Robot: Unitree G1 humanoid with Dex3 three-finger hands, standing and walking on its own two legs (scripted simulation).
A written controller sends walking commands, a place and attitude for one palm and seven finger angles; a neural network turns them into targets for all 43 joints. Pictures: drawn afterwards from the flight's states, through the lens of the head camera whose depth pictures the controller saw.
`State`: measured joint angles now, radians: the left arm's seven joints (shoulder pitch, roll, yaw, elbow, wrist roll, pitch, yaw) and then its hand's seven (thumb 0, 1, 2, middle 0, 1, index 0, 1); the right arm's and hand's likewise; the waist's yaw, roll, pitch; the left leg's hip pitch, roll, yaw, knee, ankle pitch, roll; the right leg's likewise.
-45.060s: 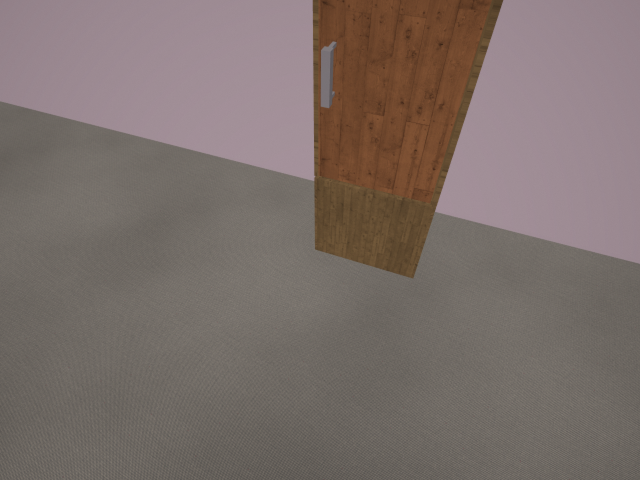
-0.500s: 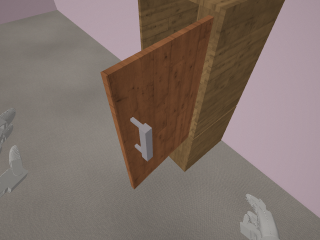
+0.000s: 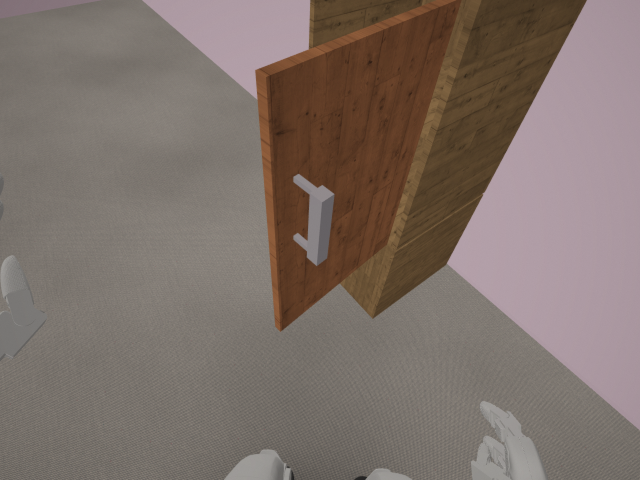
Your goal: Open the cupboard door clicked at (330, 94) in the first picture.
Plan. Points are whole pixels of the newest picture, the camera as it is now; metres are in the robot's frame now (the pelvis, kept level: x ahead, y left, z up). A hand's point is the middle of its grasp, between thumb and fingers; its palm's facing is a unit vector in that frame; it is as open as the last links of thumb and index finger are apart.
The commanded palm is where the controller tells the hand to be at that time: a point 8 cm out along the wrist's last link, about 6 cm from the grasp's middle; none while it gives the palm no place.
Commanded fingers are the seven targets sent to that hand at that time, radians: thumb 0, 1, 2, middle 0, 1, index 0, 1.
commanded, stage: step back with the hand held close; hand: left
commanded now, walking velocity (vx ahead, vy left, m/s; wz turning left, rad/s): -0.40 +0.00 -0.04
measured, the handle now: (309, 220) +0.46 +0.05 +0.04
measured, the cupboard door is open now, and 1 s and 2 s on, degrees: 96 96 96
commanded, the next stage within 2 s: stop stepping back and stand still in 0.24 s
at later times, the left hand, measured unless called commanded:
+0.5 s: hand (42, 386) +0.16 +0.22 +0.18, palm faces +0.27 -0.84 -0.48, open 7.4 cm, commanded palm +0.08 +0.27 +0.20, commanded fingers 0.00 0.90 0.90 -0.20 -0.30 -0.20 -0.30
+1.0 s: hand out of the picture +0.09 +0.25 +0.18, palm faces +0.36 -0.81 -0.47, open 7.4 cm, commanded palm +0.03 +0.29 +0.20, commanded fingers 0.00 0.90 0.90 -0.20 -0.30 -0.20 -0.30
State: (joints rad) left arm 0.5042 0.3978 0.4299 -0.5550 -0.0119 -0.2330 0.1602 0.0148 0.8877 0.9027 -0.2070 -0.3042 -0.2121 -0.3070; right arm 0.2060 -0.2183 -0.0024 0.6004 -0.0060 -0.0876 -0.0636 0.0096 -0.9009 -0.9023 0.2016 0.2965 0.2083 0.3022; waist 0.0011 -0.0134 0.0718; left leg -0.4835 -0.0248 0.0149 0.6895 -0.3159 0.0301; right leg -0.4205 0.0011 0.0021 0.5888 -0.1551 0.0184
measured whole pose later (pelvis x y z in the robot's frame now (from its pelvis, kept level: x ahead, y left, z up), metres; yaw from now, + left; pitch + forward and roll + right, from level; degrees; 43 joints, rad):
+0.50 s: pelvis -0.09 -0.01 +0.01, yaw -6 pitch +0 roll -1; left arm 0.52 0.49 0.44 -0.53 -0.06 -0.18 0.12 0.02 0.89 0.90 -0.21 -0.30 -0.21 -0.31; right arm 0.15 -0.17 0.01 0.61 -0.01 -0.14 -0.06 0.01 -0.90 -0.90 0.20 0.30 0.21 0.30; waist -0.02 -0.05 0.03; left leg -0.41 0.00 0.05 0.44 -0.05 0.05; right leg -0.25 0.05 0.03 0.74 -0.53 0.00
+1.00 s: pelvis -0.13 +0.00 +0.02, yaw -5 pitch -1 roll +0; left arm 0.54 0.41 0.41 -0.45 -0.01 -0.20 0.15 0.02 0.89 0.90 -0.21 -0.30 -0.21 -0.31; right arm 0.26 -0.19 0.02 0.64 0.00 -0.16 -0.07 0.01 -0.90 -0.90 0.20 0.30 0.20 0.30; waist -0.01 -0.02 0.00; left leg -0.24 0.03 0.05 0.49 -0.23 0.00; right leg -0.23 0.01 -0.04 0.50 -0.24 -0.02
